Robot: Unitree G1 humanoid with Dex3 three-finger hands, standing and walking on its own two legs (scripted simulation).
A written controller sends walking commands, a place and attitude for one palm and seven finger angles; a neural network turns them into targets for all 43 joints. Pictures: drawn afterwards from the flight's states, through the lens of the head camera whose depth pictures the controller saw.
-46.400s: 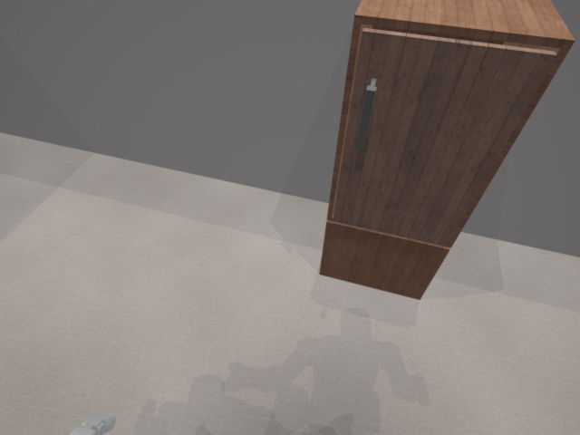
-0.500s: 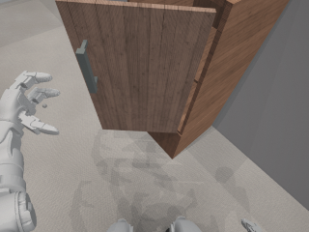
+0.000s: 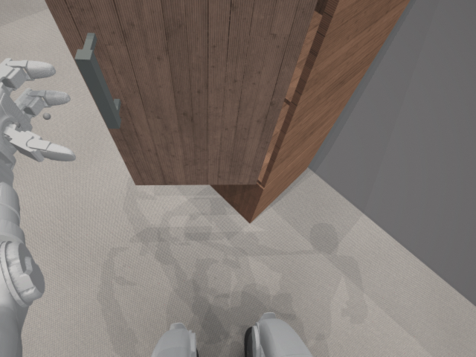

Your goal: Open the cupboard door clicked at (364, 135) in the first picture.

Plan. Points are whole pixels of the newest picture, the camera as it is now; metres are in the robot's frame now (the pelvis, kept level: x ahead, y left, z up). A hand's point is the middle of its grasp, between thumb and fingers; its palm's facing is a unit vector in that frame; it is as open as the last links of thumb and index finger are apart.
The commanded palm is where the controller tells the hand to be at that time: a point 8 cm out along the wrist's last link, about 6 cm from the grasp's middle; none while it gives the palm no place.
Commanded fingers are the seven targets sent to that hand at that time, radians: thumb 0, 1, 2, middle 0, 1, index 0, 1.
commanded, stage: move the hooked fingers beside the handle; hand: left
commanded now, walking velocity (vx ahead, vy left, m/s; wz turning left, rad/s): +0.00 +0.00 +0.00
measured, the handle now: (103, 85) +0.54 +0.20 +0.08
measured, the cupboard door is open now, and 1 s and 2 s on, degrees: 48 48 48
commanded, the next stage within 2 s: slide the fingers in behind the handle in 0.94 s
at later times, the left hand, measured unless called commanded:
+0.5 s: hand (48, 108) +0.49 +0.27 +0.08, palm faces +0.01 -1.00 -0.02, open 14.0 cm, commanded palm +0.47 +0.31 +0.08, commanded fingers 0.00 -0.50 0.30 -0.30 -1.20 -0.30 -1.20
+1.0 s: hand (50, 110) +0.48 +0.27 +0.09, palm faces -0.01 -1.00 -0.02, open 14.0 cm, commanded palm +0.47 +0.31 +0.08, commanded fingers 0.00 -0.50 0.30 -0.30 -1.20 -0.30 -1.20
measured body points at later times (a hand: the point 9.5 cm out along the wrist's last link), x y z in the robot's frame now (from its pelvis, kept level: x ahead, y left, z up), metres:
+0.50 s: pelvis +0.01 +0.00 +0.00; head +0.14 +0.03 +0.43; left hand +0.48 +0.33 +0.08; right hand +0.02 -0.27 -0.10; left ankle +0.00 +0.10 -0.68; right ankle +0.03 -0.13 -0.68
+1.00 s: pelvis +0.00 +0.00 +0.00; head +0.13 +0.03 +0.43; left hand +0.48 +0.32 +0.09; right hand +0.03 -0.27 -0.10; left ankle +0.00 +0.10 -0.68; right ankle +0.03 -0.13 -0.68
